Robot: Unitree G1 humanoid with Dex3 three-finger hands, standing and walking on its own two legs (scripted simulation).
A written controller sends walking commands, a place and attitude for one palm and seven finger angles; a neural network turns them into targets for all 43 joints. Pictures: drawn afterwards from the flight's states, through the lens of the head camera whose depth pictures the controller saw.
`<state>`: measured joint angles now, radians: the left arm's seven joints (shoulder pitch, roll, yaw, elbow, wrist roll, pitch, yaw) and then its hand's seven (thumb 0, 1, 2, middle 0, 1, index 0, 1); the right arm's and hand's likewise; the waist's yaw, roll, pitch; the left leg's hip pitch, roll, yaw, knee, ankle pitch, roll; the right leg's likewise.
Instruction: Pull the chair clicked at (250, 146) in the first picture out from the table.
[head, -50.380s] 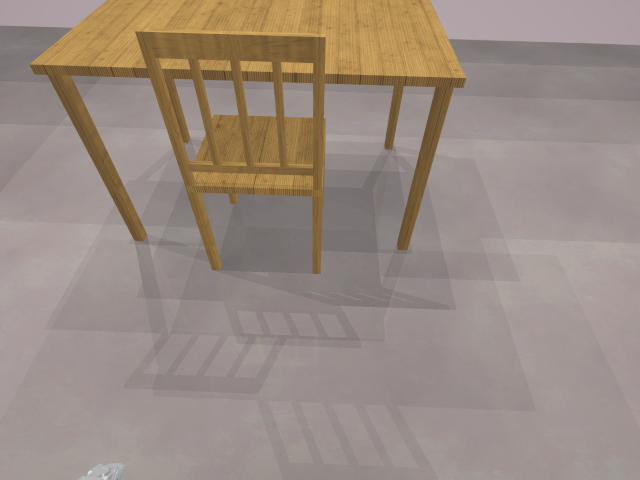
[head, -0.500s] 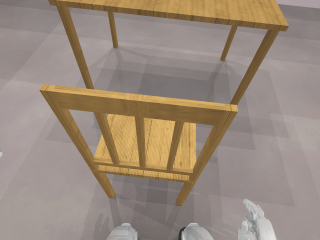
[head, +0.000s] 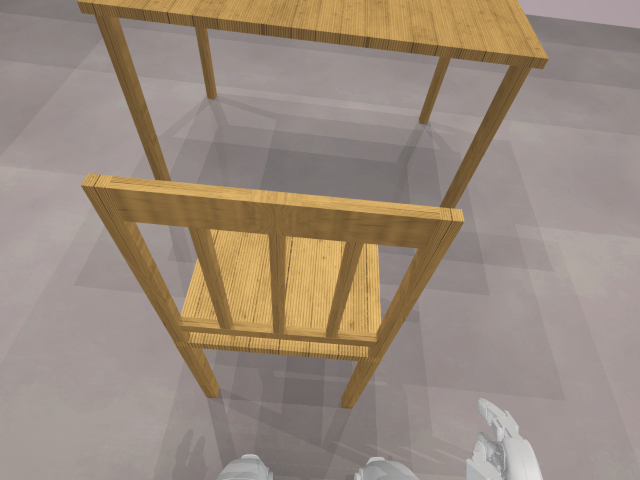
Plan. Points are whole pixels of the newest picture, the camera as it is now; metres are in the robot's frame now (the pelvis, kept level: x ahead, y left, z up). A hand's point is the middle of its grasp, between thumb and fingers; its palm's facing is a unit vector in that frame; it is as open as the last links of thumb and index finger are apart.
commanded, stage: step back with the hand held close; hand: left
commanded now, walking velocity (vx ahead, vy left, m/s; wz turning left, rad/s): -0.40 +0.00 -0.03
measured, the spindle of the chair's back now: (278, 289) +0.39 +0.08 -0.08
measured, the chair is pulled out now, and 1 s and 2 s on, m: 0.59 0.59 0.59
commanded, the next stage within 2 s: stop stepping back and stand still in 0.26 s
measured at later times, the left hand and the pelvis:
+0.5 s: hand out of the picture +0.11 +0.23 +0.18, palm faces +0.33 -0.79 -0.52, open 7.4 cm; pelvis -0.11 -0.02 +0.00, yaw -3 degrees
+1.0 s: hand out of the picture +0.03 +0.23 +0.19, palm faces +0.38 -0.79 -0.49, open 7.4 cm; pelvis -0.17 -0.02 +0.01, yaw -3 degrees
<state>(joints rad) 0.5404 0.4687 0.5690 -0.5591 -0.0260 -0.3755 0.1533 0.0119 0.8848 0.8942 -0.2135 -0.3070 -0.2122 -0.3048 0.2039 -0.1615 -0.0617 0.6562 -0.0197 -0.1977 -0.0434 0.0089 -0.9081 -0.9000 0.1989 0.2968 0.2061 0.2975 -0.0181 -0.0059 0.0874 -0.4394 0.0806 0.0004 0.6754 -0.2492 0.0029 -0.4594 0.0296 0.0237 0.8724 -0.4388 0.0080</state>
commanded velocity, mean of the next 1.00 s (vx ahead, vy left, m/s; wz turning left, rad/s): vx -0.03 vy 0.00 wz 0.02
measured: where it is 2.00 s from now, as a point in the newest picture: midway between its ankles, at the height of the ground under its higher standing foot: outside the picture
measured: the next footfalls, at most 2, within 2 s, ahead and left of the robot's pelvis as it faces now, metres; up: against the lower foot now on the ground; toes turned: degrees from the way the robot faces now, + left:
right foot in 0.12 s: -0.01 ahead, -0.17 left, +0.00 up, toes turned -6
left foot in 0.70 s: -0.06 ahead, +0.09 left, +0.00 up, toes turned -5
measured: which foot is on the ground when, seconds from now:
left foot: down 0.00-0.52, up 0.54-0.68, down 0.70-1.00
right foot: up 0.00-0.10, down 0.12-0.72, up 0.74-0.86, down 0.88-1.00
